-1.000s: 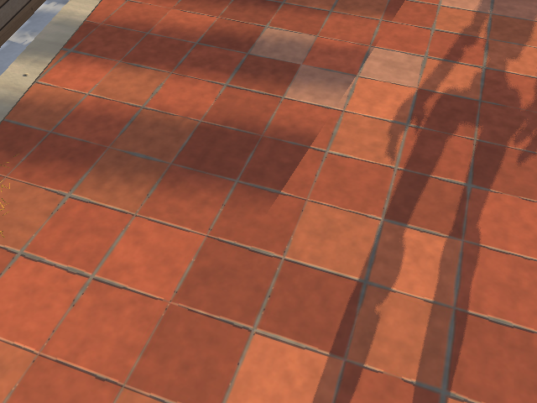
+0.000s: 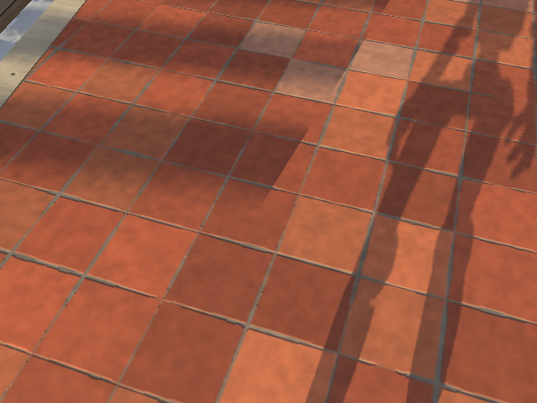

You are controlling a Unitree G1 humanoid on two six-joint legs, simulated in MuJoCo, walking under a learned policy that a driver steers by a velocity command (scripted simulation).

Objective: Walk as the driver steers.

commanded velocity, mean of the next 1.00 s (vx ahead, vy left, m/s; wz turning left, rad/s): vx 0.28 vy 0.00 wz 0.00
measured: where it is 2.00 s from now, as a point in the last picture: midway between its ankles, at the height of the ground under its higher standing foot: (273, 271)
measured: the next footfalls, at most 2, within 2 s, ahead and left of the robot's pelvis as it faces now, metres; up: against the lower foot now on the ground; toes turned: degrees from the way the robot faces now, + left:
left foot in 0.90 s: +0.44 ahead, +0.12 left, +0.00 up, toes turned +3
right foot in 1.46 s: +0.77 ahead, -0.10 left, +0.00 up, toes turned -2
